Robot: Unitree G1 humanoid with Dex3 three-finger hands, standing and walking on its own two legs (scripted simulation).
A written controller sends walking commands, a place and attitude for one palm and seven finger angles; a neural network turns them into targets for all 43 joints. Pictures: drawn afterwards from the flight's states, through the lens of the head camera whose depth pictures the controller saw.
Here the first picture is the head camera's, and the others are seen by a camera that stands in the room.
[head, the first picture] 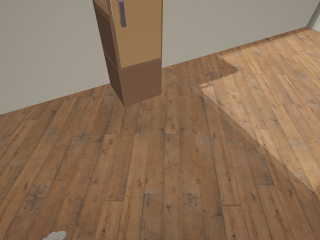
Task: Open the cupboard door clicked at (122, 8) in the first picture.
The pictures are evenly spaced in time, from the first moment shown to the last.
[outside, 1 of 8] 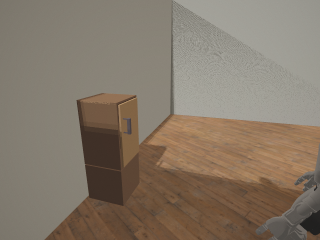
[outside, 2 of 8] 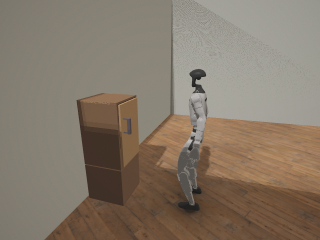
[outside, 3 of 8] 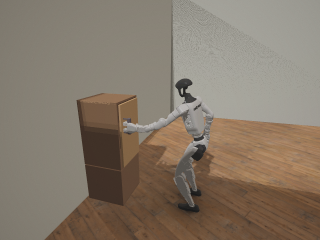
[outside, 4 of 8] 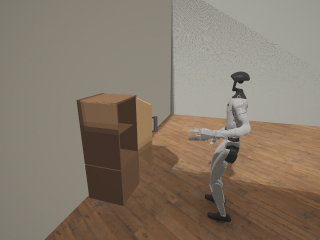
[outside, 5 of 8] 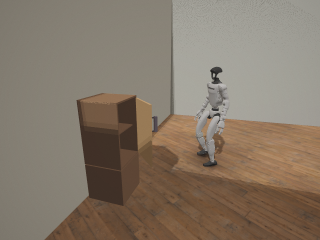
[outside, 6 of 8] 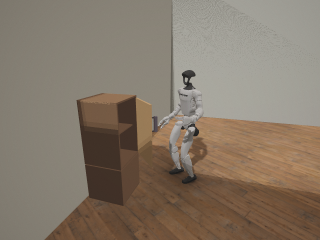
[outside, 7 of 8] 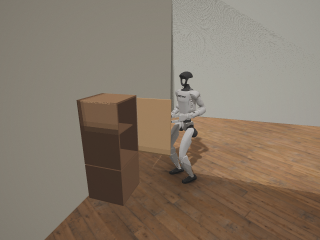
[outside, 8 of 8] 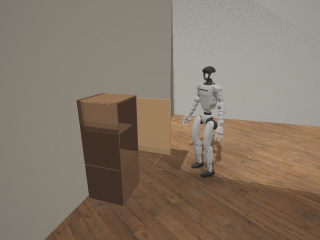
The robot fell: no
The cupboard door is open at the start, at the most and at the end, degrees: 0 92 91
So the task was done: yes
